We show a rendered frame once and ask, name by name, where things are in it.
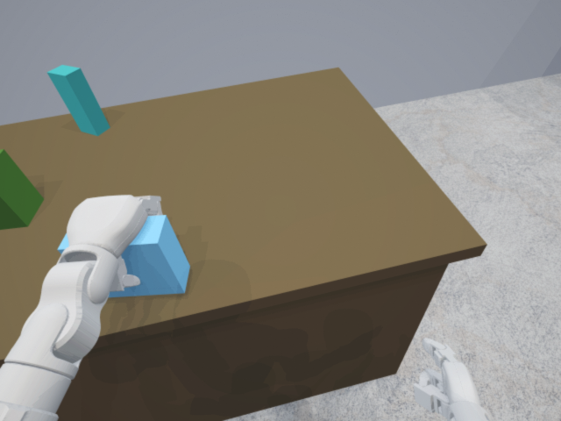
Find left robot forearm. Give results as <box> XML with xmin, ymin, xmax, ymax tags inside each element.
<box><xmin>0</xmin><ymin>244</ymin><xmax>119</xmax><ymax>421</ymax></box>

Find robot left hand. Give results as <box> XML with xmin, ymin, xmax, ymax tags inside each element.
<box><xmin>67</xmin><ymin>195</ymin><xmax>163</xmax><ymax>292</ymax></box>

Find right robot forearm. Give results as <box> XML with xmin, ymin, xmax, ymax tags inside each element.
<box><xmin>447</xmin><ymin>401</ymin><xmax>492</xmax><ymax>421</ymax></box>

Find robot right hand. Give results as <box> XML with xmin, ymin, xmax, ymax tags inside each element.
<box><xmin>414</xmin><ymin>338</ymin><xmax>481</xmax><ymax>418</ymax></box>

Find table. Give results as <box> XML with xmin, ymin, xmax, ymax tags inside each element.
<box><xmin>0</xmin><ymin>68</ymin><xmax>487</xmax><ymax>421</ymax></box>

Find sponge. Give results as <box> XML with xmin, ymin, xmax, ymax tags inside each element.
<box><xmin>57</xmin><ymin>215</ymin><xmax>190</xmax><ymax>297</ymax></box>

